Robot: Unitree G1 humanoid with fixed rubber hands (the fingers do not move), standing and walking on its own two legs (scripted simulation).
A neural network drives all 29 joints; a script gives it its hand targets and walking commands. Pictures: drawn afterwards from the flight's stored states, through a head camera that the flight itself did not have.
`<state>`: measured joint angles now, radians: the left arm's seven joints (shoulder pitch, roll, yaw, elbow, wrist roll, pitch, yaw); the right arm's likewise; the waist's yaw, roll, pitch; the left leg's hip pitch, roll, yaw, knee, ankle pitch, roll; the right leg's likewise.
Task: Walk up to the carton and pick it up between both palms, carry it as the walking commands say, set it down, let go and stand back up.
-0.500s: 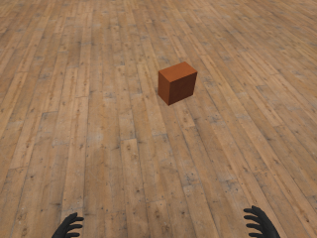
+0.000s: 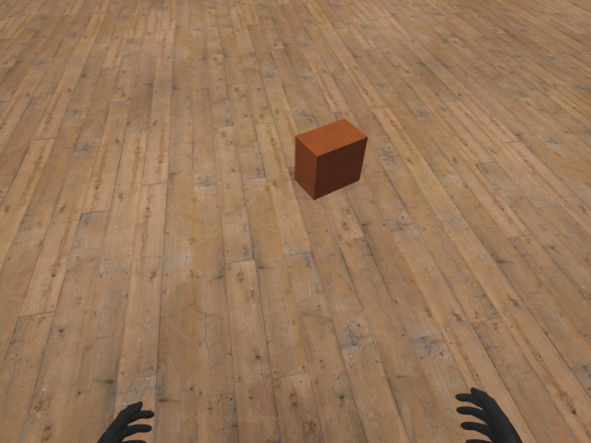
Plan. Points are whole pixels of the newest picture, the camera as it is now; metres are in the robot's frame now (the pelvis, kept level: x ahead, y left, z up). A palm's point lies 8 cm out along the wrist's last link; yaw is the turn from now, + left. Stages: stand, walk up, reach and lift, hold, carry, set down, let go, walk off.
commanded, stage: stand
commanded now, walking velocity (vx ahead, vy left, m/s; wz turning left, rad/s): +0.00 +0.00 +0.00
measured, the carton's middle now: (329, 159) +1.45 -0.11 -0.62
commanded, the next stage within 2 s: walk up in 0.44 s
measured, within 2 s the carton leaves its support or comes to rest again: neither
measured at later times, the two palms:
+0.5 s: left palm out of the picture +0.10 +0.27 -0.10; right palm out of the picture +0.13 -0.26 -0.07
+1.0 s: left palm (143, 434) +0.16 +0.23 -0.10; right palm out of the picture +0.11 -0.30 -0.09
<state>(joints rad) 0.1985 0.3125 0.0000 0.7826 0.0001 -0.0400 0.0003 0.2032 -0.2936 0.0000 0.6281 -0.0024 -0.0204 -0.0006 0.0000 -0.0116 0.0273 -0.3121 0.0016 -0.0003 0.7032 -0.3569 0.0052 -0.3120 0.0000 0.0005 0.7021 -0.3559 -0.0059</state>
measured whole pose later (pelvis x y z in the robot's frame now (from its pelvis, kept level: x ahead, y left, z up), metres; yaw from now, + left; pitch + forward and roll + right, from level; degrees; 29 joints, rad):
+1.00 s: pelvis +0.04 -0.03 +0.01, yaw -2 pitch +0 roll -1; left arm 0.21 0.31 0.00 0.82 0.00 0.02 -0.07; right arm 0.34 -0.28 0.00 0.67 0.00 0.01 0.01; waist -0.03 0.00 0.01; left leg -0.23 0.07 0.00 0.59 -0.37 -0.04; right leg -0.36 0.00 0.00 0.81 -0.40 0.01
